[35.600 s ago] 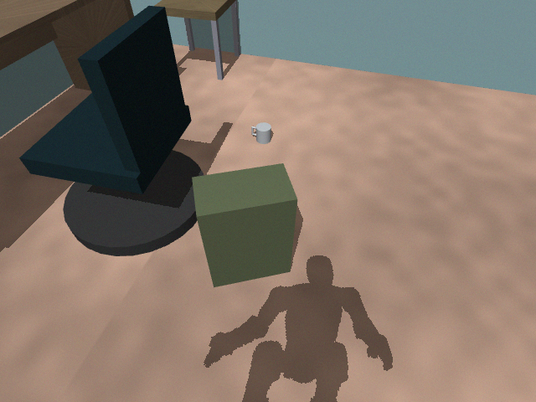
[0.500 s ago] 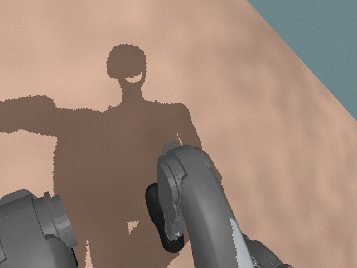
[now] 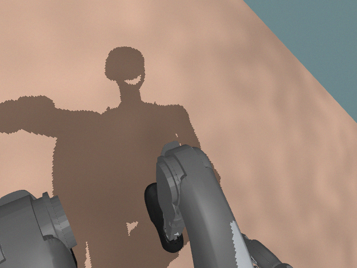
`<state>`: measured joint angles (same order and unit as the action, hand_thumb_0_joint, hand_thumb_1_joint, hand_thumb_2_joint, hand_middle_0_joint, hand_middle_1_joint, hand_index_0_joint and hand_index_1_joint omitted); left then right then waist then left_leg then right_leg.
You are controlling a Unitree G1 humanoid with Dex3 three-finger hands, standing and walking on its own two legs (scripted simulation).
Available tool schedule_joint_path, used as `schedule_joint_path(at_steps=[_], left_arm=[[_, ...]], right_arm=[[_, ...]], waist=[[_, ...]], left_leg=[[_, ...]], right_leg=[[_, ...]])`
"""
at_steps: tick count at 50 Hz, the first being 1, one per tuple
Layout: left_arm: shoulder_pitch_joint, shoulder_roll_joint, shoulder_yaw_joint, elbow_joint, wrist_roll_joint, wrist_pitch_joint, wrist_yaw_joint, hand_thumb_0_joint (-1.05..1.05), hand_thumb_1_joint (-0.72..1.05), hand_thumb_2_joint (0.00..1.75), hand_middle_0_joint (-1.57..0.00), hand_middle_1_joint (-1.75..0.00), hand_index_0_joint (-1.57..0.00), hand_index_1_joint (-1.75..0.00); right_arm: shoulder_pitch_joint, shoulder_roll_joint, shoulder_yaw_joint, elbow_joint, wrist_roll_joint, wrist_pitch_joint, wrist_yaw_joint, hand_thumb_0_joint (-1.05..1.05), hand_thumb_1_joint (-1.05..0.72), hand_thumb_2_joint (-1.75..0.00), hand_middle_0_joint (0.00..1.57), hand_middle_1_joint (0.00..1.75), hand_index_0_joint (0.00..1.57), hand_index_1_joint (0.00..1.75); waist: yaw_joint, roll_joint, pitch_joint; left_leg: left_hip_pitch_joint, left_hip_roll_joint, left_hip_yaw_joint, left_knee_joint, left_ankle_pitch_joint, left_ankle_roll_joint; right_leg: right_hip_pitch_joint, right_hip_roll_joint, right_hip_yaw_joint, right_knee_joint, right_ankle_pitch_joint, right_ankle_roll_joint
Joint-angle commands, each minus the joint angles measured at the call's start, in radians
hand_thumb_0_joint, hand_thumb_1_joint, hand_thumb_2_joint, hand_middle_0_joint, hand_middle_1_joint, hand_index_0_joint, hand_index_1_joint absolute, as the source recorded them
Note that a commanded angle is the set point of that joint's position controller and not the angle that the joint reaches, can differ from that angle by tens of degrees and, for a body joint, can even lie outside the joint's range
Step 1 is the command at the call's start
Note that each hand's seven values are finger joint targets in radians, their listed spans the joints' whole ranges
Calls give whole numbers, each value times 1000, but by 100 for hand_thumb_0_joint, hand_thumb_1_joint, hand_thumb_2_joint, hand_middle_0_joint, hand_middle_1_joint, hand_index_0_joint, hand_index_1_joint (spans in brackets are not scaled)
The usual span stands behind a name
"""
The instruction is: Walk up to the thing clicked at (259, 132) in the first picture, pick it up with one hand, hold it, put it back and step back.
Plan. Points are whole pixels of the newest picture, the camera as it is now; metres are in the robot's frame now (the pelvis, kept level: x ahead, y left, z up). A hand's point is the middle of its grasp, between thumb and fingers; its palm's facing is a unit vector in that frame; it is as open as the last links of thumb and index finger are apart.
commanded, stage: close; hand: left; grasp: from above
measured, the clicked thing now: out of the picture +0.47 +0.38 -0.25
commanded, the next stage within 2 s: settle in 0.66 s
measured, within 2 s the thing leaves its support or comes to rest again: leaves its support in 1.14 s
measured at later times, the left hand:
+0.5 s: hand out of the picture +0.45 +0.36 -0.22, palm faces -0.43 -0.16 -0.89, open 11.7 cm
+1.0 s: hand out of the picture +0.45 +0.36 -0.22, palm faces -0.44 -0.17 -0.88, open 11.4 cm
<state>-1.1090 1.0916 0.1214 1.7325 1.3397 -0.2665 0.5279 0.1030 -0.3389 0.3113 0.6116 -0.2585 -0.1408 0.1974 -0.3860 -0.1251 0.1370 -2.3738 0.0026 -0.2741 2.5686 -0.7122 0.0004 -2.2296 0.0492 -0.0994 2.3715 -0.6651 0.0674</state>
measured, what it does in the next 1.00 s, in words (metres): stands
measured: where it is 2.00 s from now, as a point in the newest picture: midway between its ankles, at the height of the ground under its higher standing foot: (122, 255)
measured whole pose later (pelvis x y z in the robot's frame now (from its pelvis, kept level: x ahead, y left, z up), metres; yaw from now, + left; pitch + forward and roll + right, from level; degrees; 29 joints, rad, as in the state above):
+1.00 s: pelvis +0.00 +0.00 +0.00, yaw +0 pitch +29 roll -16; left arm -1.11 1.07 0.12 1.68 1.33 -0.25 0.49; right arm 0.12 -0.34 0.30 0.62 -0.25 -0.14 0.19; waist -0.37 -0.12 0.13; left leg -2.37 0.00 -0.27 2.55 -0.71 -0.01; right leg -2.23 0.04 -0.10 2.36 -0.66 0.07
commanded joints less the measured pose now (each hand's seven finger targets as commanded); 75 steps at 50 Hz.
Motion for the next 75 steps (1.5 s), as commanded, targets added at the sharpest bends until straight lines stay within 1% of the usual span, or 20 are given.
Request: schedule_joint_path(at_steps=[1, 13, 17, 22, 23, 30, 31, 34, 38, 42, 47, 50, 53, 55, 57, 61, 65, 67, 71, 75], left_arm=[[-233, 217, 13, -97, -20, 13, 27, 0, -14, 91, -26, -113, -30, -108], [-228, 253, 20, -82, -24, 6, 32, 0, 1, 94, -38, -113, -42, -108], [-224, 222, 1, -82, -30, 5, 29, 0, 2, 93, -39, -110, -43, -106], [-258, 210, -26, -124, -37, 1, 28, 0, 6, 97, -42, -114, -46, -109], [-235, 239, 1, -91, -32, 6, 34, 0, 7, 98, -43, -112, -47, -108], [-234, 215, -11, -99, -39, 9, 32, 0, 10, 99, -44, -115, -48, -111], [-210, 186, -26, -66, -38, 13, 26, 0, 11, 98, -45, -115, -49, -111], [-259, 210, -24, -133, -42, 3, 29, 0, 13, 100, -47, -116, -51, -112], [-219, 214, -13, -76, -40, 13, 29, 0, 16, 101, -49, -116, -53, -112], [-265, 212, -17, -112, -39, 17, 20, 0, 6, 103, -46, -121, -51, -116], [-285, 237, 6, -169, -31, 30, 4, 0, 8, 106, -48, -120, -52, -116], [-305, 251, 18, -309, -35, 32, 1, 0, 10, 107, -50, -121, -54, -117], [-264, 216, 30, -295, -41, 45, -20, 0, 12, 97, -48, -118, -53, -112], [-262, 263, 69, -427, -50, 48, -26, 0, 13, 101, -50, -118, -55, -113], [-218, 203, 56, -427, -59, 62, -51, 0, 19, 102, -55, -118, -60, -113], [-231, 171, 60, -503, -81, 81, -104, 0, 31, 102, -63, -117, -68, -112], [-252, 85, 18, -555, -96, 88, -177, 0, 41, 101, -70, -117, -76, -111], [-258, 77, 9, -592, -104, 88, -207, 0, 44, 104, -74, -116, -79, -111], [-255, 48, -8, -587, -112, 79, -267, 0, 46, 108, -76, -118, -81, -113], [-270, 63, 0, -632, -119, 60, -301, 0, 48, 106, -78, -117, -83, -112]], right_arm=[[166, -335, -106, 3, 6, -7, -8, 0, -89, -90, 20, 30, 20, 30], [162, -345, -102, 2, 7, -9, -17, 0, -89, -90, 20, 30, 20, 30], [170, -337, -101, 3, 3, -10, -16, 0, -89, -90, 20, 30, 20, 30], [173, -334, -105, 10, 6, -13, -22, 0, -90, -90, 20, 30, 20, 30], [181, -345, -108, 15, 9, -12, -23, 0, -89, -90, 20, 30, 20, 30], [179, -337, -109, 20, 8, -7, -22, 0, -89, -90, 20, 30, 20, 30], [179, -333, -109, 17, 9, -10, -19, 0, -90, -90, 20, 30, 20, 30], [183, -337, -109, 12, 8, -8, -22, 0, -89, -90, 20, 30, 20, 30], [189, -336, -107, 14, 9, -6, -20, 0, -90, -90, 20, 30, 20, 30], [183, -336, -109, 13, 8, -8, -20, 0, -92, -90, 20, 30, 20, 30], [189, -334, -120, 13, 14, -6, -18, 0, -92, -90, 20, 30, 20, 30], [195, -326, -133, 16, 22, -2, -18, 0, -91, -90, 20, 30, 20, 30], [209, -336, -158, 25, 26, -2, -9, 0, -91, -90, 20, 30, 20, 30], [203, -332, -171, 12, 37, 11, -13, 0, -91, -90, 20, 30, 20, 30], [211, -313, -188, 18, 42, 19, -2, 0, -91, -90, 20, 30, 20, 30], [227, -302, -226, 19, 68, 38, 3, 0, -91, -90, 20, 30, 20, 30], [249, -289, -253, 26, 91, 65, 5, 0, -91, -90, 20, 30, 20, 30], [252, -275, -258, 17, 100, 81, 0, 0, -91, -90, 20, 30, 20, 30], [275, -275, -272, 11, 116, 111, -19, 0, -91, -90, 20, 30, 20, 30], [270, -267, -277, 2, 125, 136, -41, 0, -91, -90, 20, 30, 20, 30]], waist=[[-41, 527, -581], [-32, 513, -569], [-50, 473, -565], [-46, 484, -578], [-42, 482, -583], [-36, 514, -595], [-48, 495, -552], [-43, 504, -580], [-40, 494, -572], [-45, 542, -591], [-30, 564, -631], [8, 636, -727], [-1, 619, -683], [54, 686, -816], [56, 691, -794], [78, 683, -817], [75, 655, -817], [73, 610, -856], [63, 546, -814], [85, 542, -845]], left_leg=[[521, 32, 99, -300, 197, -3], [496, 32, 103, -298, 178, -2], [472, 31, 112, -285, 167, 7], [481, 32, 115, -284, 179, 8], [492, 30, 106, -293, 179, 4], [512, 31, 108, -295, 212, -1], [488, 30, 115, -286, 197, 2], [492, 29, 119, -295, 194, 4], [498, 29, 110, -306, 193, 2], [526, 30, 111, -307, 194, -3], [535, 27, 125, -297, 208, -1], [594, 25, 132, -304, 265, -8], [590, 23, 129, -297, 282, -15], [657, 19, 136, -312, 345, -20], [650, 19, 147, -320, 345, -18], [638, 10, 152, -343, 314, -16], [643, 4, 151, -377, 287, -14], [645, 4, 159, -374, 291, -4], [608, -7, 167, -387, 271, 1], [631, -7, 170, -410, 278, 1]], right_leg=[[261, 26, -163, -159, 225, -80], [264, 26, -164, -168, 206, -83], [297, 30, -158, -188, 210, -73], [296, 32, -158, -192, 223, -75], [289, 26, -162, -183, 218, -78], [292, 26, -161, -178, 242, -80], [288, 25, -158, -182, 234, -78], [310, 27, -154, -196, 235, -78], [297, 24, -160, -187, 227, -81], [281, 22, -159, -177, 231, -85], [292, 21, -148, -185, 241, -85], [302, 19, -148, -178, 278, -92], [259, 14, -153, -172, 279, -98], [302, 8, -142, -172, 316, -105], [280, 8, -136, -174, 309, -107], [243, -2, -121, -184, 282, -111], [223, -10, -110, -203, 258, -110], [257, -7, -103, -225, 268, -106], [274, -14, -93, -259, 250, -109], [279, -18, -87, -269, 246, -111]])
